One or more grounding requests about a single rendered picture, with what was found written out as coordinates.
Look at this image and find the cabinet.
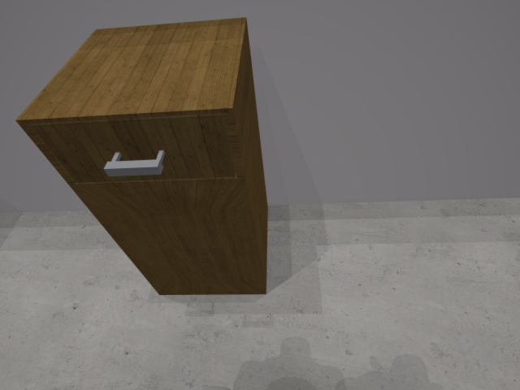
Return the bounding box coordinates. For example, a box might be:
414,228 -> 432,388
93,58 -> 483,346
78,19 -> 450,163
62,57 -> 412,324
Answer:
16,17 -> 268,295

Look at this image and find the drawer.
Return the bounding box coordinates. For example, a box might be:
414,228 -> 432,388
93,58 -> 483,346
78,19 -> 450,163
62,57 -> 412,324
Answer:
32,113 -> 236,183

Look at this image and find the handle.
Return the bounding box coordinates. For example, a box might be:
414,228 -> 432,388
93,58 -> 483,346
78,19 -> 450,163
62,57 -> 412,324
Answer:
104,150 -> 165,176

